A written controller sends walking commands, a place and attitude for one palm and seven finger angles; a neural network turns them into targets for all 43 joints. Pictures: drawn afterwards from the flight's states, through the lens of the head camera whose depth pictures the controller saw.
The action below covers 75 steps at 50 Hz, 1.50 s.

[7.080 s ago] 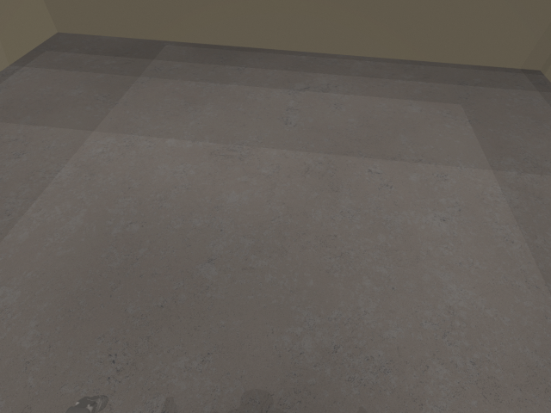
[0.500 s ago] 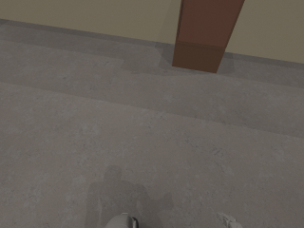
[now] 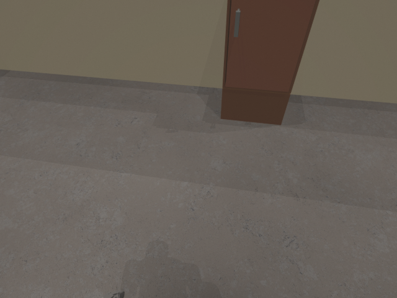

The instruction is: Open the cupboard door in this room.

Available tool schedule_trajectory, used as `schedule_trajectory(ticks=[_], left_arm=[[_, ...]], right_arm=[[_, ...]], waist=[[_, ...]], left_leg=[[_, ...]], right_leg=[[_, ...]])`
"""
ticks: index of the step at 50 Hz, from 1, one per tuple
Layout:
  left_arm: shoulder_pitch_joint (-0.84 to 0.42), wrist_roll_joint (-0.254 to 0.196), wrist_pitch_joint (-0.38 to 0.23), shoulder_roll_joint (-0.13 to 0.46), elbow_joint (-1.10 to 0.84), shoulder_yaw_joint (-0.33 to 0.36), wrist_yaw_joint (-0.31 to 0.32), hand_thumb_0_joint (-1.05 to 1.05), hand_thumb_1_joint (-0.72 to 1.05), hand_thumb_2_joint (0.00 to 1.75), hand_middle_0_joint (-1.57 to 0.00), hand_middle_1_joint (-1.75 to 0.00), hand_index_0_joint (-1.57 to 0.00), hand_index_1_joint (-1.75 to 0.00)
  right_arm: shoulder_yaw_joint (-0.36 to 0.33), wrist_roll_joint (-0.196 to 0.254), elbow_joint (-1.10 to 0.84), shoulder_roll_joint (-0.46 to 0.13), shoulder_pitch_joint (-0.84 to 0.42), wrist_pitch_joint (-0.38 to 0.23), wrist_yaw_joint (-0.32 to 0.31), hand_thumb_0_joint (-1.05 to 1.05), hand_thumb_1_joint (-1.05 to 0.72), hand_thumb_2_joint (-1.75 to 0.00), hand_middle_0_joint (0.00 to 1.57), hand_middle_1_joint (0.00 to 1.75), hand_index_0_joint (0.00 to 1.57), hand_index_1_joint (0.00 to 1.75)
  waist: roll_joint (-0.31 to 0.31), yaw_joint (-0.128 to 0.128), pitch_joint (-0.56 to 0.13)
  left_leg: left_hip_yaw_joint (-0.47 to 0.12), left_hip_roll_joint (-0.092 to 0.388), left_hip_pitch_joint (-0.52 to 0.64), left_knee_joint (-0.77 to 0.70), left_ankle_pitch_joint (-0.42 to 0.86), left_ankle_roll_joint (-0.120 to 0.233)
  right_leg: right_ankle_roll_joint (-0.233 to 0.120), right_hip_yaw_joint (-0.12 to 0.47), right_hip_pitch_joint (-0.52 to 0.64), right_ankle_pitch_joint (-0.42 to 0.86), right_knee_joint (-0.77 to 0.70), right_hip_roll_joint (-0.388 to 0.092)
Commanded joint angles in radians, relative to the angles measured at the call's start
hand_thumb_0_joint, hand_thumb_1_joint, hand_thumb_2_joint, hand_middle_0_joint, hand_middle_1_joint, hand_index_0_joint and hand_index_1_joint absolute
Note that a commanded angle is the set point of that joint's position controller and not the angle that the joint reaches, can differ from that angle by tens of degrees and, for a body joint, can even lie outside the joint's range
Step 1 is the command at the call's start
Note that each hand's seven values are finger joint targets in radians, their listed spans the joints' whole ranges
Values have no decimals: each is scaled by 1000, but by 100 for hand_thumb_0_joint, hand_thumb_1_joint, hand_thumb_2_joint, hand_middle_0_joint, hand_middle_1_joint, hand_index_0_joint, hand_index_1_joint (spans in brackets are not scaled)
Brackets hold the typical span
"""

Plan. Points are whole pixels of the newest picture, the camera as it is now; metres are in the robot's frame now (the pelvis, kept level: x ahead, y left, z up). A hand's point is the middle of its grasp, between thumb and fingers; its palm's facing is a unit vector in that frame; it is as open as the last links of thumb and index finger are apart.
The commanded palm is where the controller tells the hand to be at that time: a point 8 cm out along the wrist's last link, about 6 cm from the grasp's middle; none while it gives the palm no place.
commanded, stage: turn or walk to find it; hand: left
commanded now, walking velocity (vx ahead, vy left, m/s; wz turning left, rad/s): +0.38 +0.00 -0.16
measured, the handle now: (237, 22) +1.44 -0.17 -0.03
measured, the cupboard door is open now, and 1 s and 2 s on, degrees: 0 0 0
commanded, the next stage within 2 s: stand and wait in 0.42 s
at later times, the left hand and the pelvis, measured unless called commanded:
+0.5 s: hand out of the picture +0.11 +0.24 -0.17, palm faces +0.00 -0.99 -0.12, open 7.4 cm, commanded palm none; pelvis +0.15 +0.07 +0.01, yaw -5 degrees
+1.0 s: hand (140, 215) +0.37 +0.19 -0.16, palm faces -0.04 -0.98 -0.19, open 7.2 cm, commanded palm none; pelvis +0.26 +0.03 +0.00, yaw -3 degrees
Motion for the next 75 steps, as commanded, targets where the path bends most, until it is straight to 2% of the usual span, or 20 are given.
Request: schedule_trajectory(ticks=[1, 10, 15, 16, 18, 19, 21, 24, 27, 32, 35, 37, 38, 40, 42, 44, 51, 54, 62, 75], left_arm=[[158, -4, -6, 148, 22, 49, 16, 0, 90, 90, -20, -30, -20, -30], [244, 6, -15, 164, 80, 55, 4, 0, 90, 90, -20, -30, -20, -30], [225, -2, -2, 169, 100, 60, -1, 0, 90, 90, -20, -30, -20, -30], [223, -2, 1, 142, 96, 55, -5, 0, 90, 90, -20, -30, -20, -30], [172, -1, 2, 71, 39, 36, -10, 0, 90, 90, -20, -30, -20, -30], [127, 6, 8, 97, 33, 41, -4, 0, 90, 90, -20, -30, -20, -30], [119, 8, 9, 92, 55, 48, -20, 0, 90, 90, -20, -30, -20, -30], [199, 9, 27, 38, 88, 43, -15, 0, 90, 90, -20, -30, -20, -30], [203, 5, 42, 28, 84, 42, -5, 0, 90, 90, -20, -30, -20, -30], [74, 2, 46, 23, 32, 28, 4, 0, 90, 90, -20, -30, -20, -30], [50, 3, 39, 26, 20, 23, 9, 0, 90, 90, -20, -30, -20, -30], [141, 2, 26, 59, 48, 27, 13, 0, 90, 90, -20, -30, -20, -30], [203, 4, 15, 108, 74, 35, 21, 0, 90, 90, -20, -30, -20, -30], [289, -11, -4, 202, 107, 46, 31, 0, 90, 90, -20, -30, -20, -30], [158, -9, 1, 164, 82, 41, 39, 0, 90, 90, -20, -30, -20, -30], [65, -4, 11, 136, 60, 34, 43, 0, 90, 90, -20, -30, -20, -30], [10, -17, 36, 88, 51, 23, 32, 0, 90, 90, -20, -30, -20, -30], [64, -13, 52, 68, 58, 25, 27, 0, 90, 90, -20, -30, -20, -30], [162, -15, 30, 88, 118, 1, 31, 0, 90, 90, -20, -30, -20, -30], [241, -12, 26, 66, 154, -7, 41, 0, 90, 90, -20, -30, -20, -30]], right_arm=[[-20, -5, -75, -60, -37, -23, 11, 0, -90, -90, 20, 30, 20, 30], [-21, -5, -137, -50, -162, -25, 31, 0, -90, -90, 20, 30, 20, 30], [-21, 0, -109, -78, -73, -49, 22, 0, -90, -90, 20, 30, 20, 30], [-31, 1, -83, -117, 6, -56, 12, 0, -90, -90, 20, 30, 20, 30], [-64, -16, -32, -266, 216, -59, -3, 0, -90, -90, 20, 30, 20, 30], [-55, -13, -30, -236, 189, -53, -12, 0, -90, -90, 20, 30, 20, 30], [-30, -5, -65, -144, 62, -59, -12, 0, -90, -90, 20, 30, 20, 30], [-4, 1, -63, -85, 44, -80, -22, 0, -90, -90, 20, 30, 20, 30], [0, 3, -47, -74, 62, -84, -27, 0, -90, -90, 20, 30, 20, 30], [-3, -4, -13, -72, 100, -66, -29, 0, -90, -90, 20, 30, 20, 30], [-11, -6, 4, -78, 107, -49, -33, 0, -90, -90, 20, 30, 20, 30], [-9, 2, 15, -71, 107, -45, -34, 0, -90, -90, 20, 30, 20, 30], [-6, 9, 14, -42, 120, -48, -30, 0, -90, -90, 20, 30, 20, 30], [5, 23, -1, 8, 144, -29, -28, 0, -90, -90, 20, 30, 20, 30], [3, 22, -2, 2, 108, -7, -30, 0, -90, -90, 20, 30, 20, 30], [9, 19, 11, 25, 99, -1, -30, 0, -90, -90, 20, 30, 20, 30], [17, 5, 32, 12, 152, -1, -22, 0, -90, -90, 20, 30, 20, 30], [15, 2, -1, -42, 19, -14, -25, 0, -90, -90, 20, 30, 20, 30], [26, 10, -2, -49, 16, -22, -29, 0, -90, -90, 20, 30, 20, 30], [29, 13, 19, -47, 37, -24, -35, 0, -90, -90, 20, 30, 20, 30]], waist=[[-99, 51, 39], [-181, 69, 47], [-92, 5, 32], [24, -28, 4], [356, -110, -36], [285, -104, 11], [91, -33, 101], [100, 24, 72], [92, 48, 51], [130, 24, 77], [123, 23, 58], [74, 75, 10], [-7, 93, -40], [-242, 92, -154], [-220, 63, -110], [-119, 31, -73], [-58, -10, -1], [114, 45, 81], [-4, 37, 36], [-20, 31, 30]], left_leg=[[-37, 87, -269, 178, 136, -8], [35, 87, -205, -135, 175, -30], [110, 45, 128, -389, 264, -28], [61, 80, 286, -436, 212, -18], [-409, 434, 427, -682, -28, 113], [-414, 459, 347, -712, -63, 131], [-254, 389, 198, -718, 50, 112], [-26, 281, 152, -675, 541, 81], [45, 254, 165, -636, 842, 91], [76, 246, 182, -575, 956, 112], [53, 250, 206, -498, 926, 105], [57, 217, 178, -383, 859, 63], [69, 178, 79, -298, 696, 24], [62, 36, -65, -3, -113, -38], [-43, 69, -81, 71, -127, -32], [-45, 76, -46, -4, -60, -33], [-19, 86, 173, -447, 289, -31], [-105, 165, -28, -595, 219, 7], [-33, 123, 113, -571, 413, -1], [-21, 112, 145, -566, 428, 11]], right_leg=[[-99, 295, 155, -8, -374, -275], [-119, 248, 140, -73, -397, -237], [-63, 176, 3, -101, -261, -166], [-37, 151, -102, -107, -137, -121], [32, 11, -372, -328, 376, 28], [19, 93, -397, -293, 519, -22], [20, 110, -372, -138, 576, -84], [55, 94, -274, -18, 558, -80], [72, 75, -256, 19, 520, -64], [66, 25, -181, 29, 237, -43], [52, 4, -74, 40, 78, -14], [50, 0, 95, 199, -93, -15], [35, 63, 260, 427, -102, -81], [-148, 329, 390, 934, -150, -379], [-184, 297, 266, 783, -191, -346], [-152, 208, 171, 604, -207, -294], [-22, 103, -66, -38, -215, -130], [43, 61, 68, 36, -173, -57], [36, 92, 125, 208, -213, -96], [33, 97, 132, 229, -209, -97]])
